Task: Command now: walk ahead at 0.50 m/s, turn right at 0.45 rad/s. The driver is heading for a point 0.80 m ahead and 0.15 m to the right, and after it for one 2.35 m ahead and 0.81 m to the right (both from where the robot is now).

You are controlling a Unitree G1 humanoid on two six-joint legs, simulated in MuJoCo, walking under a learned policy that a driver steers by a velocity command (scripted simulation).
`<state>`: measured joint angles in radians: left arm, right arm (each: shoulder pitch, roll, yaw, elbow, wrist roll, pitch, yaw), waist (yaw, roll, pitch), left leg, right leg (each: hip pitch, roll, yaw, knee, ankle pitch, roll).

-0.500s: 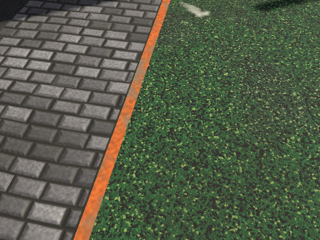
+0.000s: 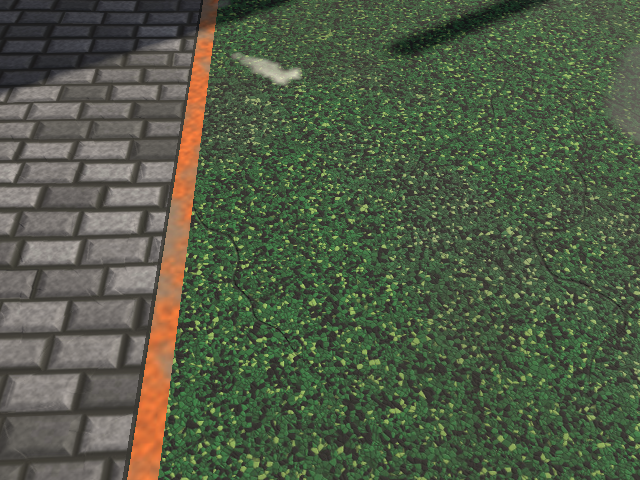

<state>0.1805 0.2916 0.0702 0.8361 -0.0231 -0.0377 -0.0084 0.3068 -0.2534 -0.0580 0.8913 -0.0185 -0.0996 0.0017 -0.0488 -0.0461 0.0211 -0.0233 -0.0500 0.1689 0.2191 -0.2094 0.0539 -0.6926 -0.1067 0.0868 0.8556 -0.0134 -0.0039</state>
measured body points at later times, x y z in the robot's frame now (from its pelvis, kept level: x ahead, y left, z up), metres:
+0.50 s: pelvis +0.28 -0.07 +0.00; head +0.31 -0.09 +0.45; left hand +0.42 +0.19 -0.11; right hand +0.40 -0.38 -0.09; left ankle +0.47 +0.09 -0.68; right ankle +0.25 -0.13 -0.75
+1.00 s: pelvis +0.57 -0.10 +0.00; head +0.60 -0.11 +0.45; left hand +0.83 +0.06 -0.10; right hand +0.48 -0.36 -0.12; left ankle +0.58 +0.00 -0.75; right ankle +0.62 -0.31 -0.69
